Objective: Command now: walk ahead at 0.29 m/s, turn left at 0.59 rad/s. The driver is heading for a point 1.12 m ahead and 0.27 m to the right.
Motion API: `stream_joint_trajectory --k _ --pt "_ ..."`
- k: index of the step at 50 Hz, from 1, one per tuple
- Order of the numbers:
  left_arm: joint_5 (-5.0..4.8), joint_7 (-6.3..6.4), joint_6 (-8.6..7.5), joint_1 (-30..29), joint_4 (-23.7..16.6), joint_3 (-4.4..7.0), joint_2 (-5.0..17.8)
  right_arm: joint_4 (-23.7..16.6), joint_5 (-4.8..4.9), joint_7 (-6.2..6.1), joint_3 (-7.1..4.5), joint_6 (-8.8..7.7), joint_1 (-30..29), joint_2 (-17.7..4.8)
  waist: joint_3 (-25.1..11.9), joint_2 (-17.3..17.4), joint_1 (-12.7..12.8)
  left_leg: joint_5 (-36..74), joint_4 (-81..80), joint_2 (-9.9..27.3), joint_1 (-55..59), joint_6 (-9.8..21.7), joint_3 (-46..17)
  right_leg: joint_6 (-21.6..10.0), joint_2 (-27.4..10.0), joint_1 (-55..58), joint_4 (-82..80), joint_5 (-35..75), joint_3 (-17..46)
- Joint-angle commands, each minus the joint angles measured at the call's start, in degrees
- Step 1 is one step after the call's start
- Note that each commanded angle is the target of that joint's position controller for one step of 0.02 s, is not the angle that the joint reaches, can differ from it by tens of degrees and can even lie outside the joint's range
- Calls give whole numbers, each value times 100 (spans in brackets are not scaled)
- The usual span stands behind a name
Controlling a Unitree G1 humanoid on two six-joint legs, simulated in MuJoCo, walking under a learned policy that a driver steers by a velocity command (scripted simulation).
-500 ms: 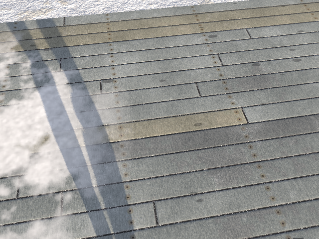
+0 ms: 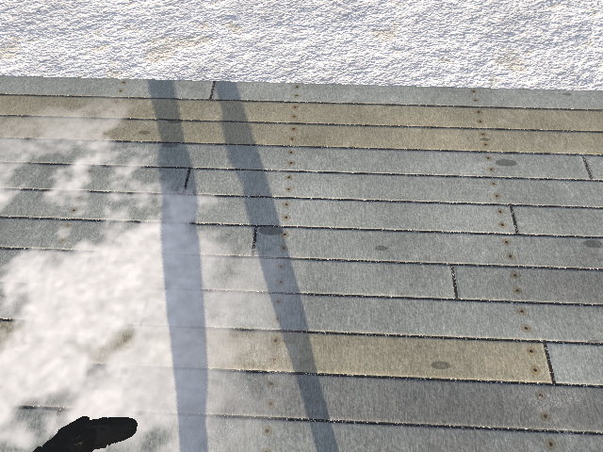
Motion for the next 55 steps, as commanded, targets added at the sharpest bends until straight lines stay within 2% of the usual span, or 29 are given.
stream_joint_trajectory --k 1,2,5,8,10,15,17,18,19,20,21,22,23,25,27,29,30,33,36,37,38,39,40,41,42,43,45,48,55 --pt "-13 58 128 699 -267 176 611 -518 -17 -52 -225 52 31 -946 -967 -533 507 217 1743 572 -2365 -320 256 -1099 -2131 2868 -825 2368 2056" --pt "-24 70 183 507 -223 157 547 -595 -49 -62 -257 115 -146 -914 -665 -499 411 373 1502 730 -2268 -364 360 -1082 -1911 2324 -897 2666 1575" --pt "35 112 199 337 -63 203 701 -702 30 -43 -165 273 -84 -430 -450 -941 232 709 810 859 -1775 -423 714 -1165 -1659 1552 -1369 2836 737" --pt "-29 185 265 284 35 287 912 -859 -28 -12 -126 310 -370 -359 -671 -780 284 1336 75 983 -1786 -445 765 -1315 -1875 1820 -1516 2946 421" --pt "-68 208 335 238 91 287 944 -911 -56 44 -91 298 -561 -307 -757 -705 347 1781 -497 980 -1426 -394 824 -1295 -1807 1763 -1565 2722 152" --pt "-198 34 390 360 431 192 896 -925 -156 106 -12 251 -939 -174 -673 -672 389 2038 -2177 734 -394 -189 974 -1153 -1609 1739 -1313 2295 87" --pt "-294 -33 378 246 532 102 782 -782 -192 105 -38 193 -738 -221 -627 -673 159 2983 -3549 567 570 -10 1132 -836 -1366 1478 -905 1748 127" --pt "-240 -65 337 531 637 20 594 -797 -231 57 -91 167 -733 -499 -720 -474 215 3978 -3862 902 1293 128 763 -462 -1126 1169 -688 1255 94" --pt "8 -108 295 797 599 -78 393 -911 -322 -26 -156 178 -662 -951 -1176 211 410 6144 -3343 1946 2159 441 -93 -60 -753 685 -171 -408 -106" --pt "-19 -101 331 1321 719 -140 209 -911 -348 -50 -71 230 -1043 -731 -1414 912 682 5597 -3223 2407 1992 1071 -354 211 -612 564 -167 -1716 -143" --pt "-82 -58 401 948 678 -103 498 -940 -295 3 -43 231 -1339 -510 -1166 751 546 4542 -3335 2025 1450 1013 -100 288 -584 796 -213 -1432 -111" --pt "-123 -24 457 662 577 -45 715 -913 -266 25 -70 223 -1479 -549 -864 723 506 3946 -3342 1713 1315 774 154 273 -498 598 -154 -1021 -175" --pt "-133 31 525 607 579 -22 803 -895 -261 18 -113 214 -1473 -673 -757 702 457 3720 -3351 1646 1247 671 235 250 -472 490 -56 -682 -162" --pt "-129 81 638 706 552 33 939 -808 -216 -23 -165 190 -1292 -768 -569 650 410 3897 -3379 1758 1055 707 294 231 -459 422 240 -395 -126" --pt "-160 96 691 744 538 65 840 -706 -188 -95 -209 196 -1071 -769 -658 717 344 4431 -3347 2060 1207 904 235 248 -363 215 745 -697 -211" --pt "-175 79 776 701 488 104 721 -698 -194 -168 -224 188 -1125 -748 -742 985 270 4832 -3480 2565 1151 1256 -30 267 -371 -41 1819 -2255 -201" --pt "-198 62 831 641 436 131 694 -682 -207 -184 -230 164 -1165 -752 -711 922 236 4962 -3569 2761 1051 1384 -73 272 -484 -184 2305 -2747 -93" --pt "-228 46 975 808 443 174 613 -659 -164 -160 -259 109 -1773 -788 -659 724 492 4536 -3599 2549 500 1127 543 235 -607 350 1942 -2179 -128" --pt "-166 -34 1024 1251 556 247 610 -527 -20 -139 -249 173 -2075 -708 -706 601 795 3633 -3023 2230 64 674 1216 22 -287 1330 502 -725 -549" --pt "-112 -28 1009 1314 557 299 728 -381 3 -129 -224 200 -1806 -527 -556 132 744 2625 -2354 1928 -307 288 1585 -181 -215 1655 -184 -150 -271" --pt "-87 85 959 1292 391 458 1438 -374 -203 -119 -138 243 -1472 -217 -338 -1636 514 531 -706 1192 -1629 -369 2183 -741 -1477 2192 -1025 1602 1719" --pt "138 40 831 1243 183 475 1844 -678 -213 -173 -116 228 -2057 -248 -409 -2016 729 -897 569 501 -2279 -485 1267 -1835 -2445 1821 -1353 2518 3211" --pt "207 0 691 1137 116 441 1722 -644 -142 -219 -179 223 -2149 -476 -540 -1273 790 -700 1076 597 -2388 -406 783 -1947 -2329 1829 -1429 1896 2999" --pt "102 24 606 900 91 404 1567 -551 -108 -243 -227 211 -2049 -585 -377 -976 615 -141 1091 692 -2452 -305 668 -1627 -1999 1833 -1348 1411 2536" --pt "-46 86 598 660 64 372 1398 -386 -153 -290 -273 205 -1899 -634 -345 -671 481 376 950 781 -2512 -298 626 -1296 -1726 1922 -1257 1033 2238" --pt "-155 145 616 529 33 309 1222 -306 -186 -316 -301 210 -1800 -689 -338 -712 417 698 835 814 -2452 -332 588 -1137 -1600 1926 -1232 1119 2070" --pt "-156 229 641 652 1 255 1097 -221 -152 -277 -291 176 -1629 -583 -550 -765 385 1154 907 690 -2217 -398 583 -1051 -1416 2052 -1213 1504 1900" --pt "-166 291 655 874 -23 266 1113 -171 -113 -256 -258 127 -1622 -467 -663 -664 461 1417 560 583 -2283 -479 534 -1067 -1341 2437 -1201 1640 1900" --pt "-167 339 748 851 -141 324 1216 -143 -103 -210 -245 37 -1742 -478 -383 -894 533 1517 -754 516 -2012 -662 373 -1107 -1156 2209 -1287 490 2379"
